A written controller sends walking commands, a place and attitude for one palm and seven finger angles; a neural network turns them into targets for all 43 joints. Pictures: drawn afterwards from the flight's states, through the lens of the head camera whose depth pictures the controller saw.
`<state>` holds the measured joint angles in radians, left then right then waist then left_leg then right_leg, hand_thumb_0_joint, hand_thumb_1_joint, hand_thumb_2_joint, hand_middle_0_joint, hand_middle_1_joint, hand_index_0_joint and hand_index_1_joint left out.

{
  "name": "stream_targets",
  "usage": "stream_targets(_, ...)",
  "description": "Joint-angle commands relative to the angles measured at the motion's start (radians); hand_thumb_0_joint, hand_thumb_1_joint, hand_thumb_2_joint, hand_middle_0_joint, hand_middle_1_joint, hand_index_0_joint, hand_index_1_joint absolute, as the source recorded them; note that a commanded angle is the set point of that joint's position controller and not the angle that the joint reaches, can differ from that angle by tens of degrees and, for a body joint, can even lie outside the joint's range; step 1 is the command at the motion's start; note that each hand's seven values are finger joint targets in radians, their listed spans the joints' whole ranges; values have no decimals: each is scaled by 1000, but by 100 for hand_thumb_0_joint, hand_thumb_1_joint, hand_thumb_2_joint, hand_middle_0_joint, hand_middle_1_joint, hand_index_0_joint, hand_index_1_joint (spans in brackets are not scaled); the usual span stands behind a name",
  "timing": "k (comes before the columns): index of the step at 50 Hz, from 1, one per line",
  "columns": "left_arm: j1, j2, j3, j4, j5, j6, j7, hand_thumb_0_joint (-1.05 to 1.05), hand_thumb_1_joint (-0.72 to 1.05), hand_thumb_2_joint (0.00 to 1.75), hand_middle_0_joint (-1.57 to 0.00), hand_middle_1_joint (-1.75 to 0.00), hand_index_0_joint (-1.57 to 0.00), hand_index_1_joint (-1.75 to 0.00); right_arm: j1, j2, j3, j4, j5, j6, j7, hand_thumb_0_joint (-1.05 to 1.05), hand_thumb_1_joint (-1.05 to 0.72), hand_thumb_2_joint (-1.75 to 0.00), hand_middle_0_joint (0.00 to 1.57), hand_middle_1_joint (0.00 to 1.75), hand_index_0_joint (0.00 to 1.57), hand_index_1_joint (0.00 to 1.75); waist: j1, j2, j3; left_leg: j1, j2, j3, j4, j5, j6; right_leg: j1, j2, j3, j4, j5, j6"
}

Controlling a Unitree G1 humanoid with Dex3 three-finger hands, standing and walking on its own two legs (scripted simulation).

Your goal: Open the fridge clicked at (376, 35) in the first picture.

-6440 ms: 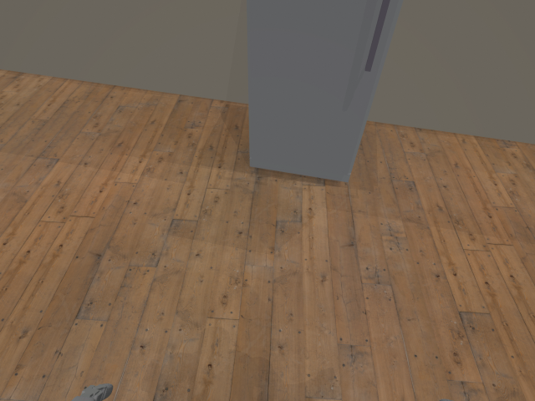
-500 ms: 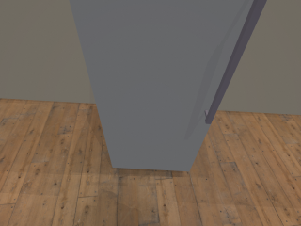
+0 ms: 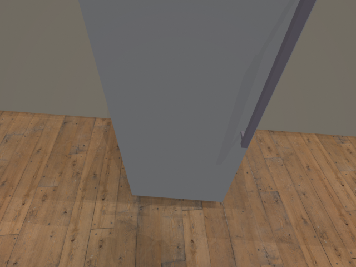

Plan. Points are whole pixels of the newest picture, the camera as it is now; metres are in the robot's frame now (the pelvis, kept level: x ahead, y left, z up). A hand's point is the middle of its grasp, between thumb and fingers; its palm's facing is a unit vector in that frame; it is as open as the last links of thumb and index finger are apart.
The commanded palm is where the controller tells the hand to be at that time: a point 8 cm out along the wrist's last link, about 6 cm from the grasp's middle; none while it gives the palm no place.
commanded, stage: come to a stop and stand still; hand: right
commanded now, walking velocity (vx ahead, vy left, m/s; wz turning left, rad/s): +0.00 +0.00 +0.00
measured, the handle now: (265, 87) +0.54 -0.19 +0.13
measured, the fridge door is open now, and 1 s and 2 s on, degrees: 0 0 0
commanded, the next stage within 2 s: look again from close up in 0.86 s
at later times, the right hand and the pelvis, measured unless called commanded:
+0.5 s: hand out of the picture +0.05 -0.17 -0.17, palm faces +0.00 +0.97 -0.24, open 7.3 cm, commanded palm none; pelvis +0.03 +0.02 +0.00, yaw +0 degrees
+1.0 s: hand out of the picture +0.05 -0.16 -0.17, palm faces +0.01 +0.97 -0.25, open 7.4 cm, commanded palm none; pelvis +0.03 +0.04 +0.00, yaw +0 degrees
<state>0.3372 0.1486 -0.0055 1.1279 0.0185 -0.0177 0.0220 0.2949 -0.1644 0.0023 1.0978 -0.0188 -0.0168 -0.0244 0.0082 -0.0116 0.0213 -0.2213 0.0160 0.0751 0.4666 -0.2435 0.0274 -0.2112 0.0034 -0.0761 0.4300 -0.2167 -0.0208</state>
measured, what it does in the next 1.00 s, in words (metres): stands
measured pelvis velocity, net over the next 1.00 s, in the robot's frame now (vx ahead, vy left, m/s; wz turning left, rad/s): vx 0.03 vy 0.04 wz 0.00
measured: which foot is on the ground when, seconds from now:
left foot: down 0.00-1.00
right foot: down 0.00-1.00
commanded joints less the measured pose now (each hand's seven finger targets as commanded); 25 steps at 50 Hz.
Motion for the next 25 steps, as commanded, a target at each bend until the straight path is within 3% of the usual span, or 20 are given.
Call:
stream_targets(1,27,115,15,-34,-3,-22,7,0,90,90,-20,-30,-20,-30,39,-112,-24,-34,5,-19,-9,0,-90,-90,20,30,20,30,-11,-2,43,4,98,-124,-94,23,28,-34,-116,130,-110,21,-20)
stream_targets(8,1,122,15,-31,-5,-26,10,0,90,90,-20,-30,-20,-30,26,-122,-26,-27,3,-21,-10,0,-90,-90,20,30,20,30,-10,12,11,34,104,-120,-77,142,26,16,-121,115,-85,137,-20)
stream_targets(14,-37,135,15,-32,-3,-22,11,0,90,90,-20,-30,-20,-30,8,-132,-25,-26,3,-21,-10,0,-90,-90,20,30,20,30,-9,7,26,24,109,-127,-89,166,24,32,-119,109,-82,142,-14)
stream_targets(25,-79,157,19,-34,-3,-22,12,0,90,90,-20,-30,-20,-30,-12,-161,-30,-30,4,-27,-8,0,-90,-90,20,30,20,30,-10,14,-17,66,120,-132,-88,294,27,71,-121,99,-67,198,-5)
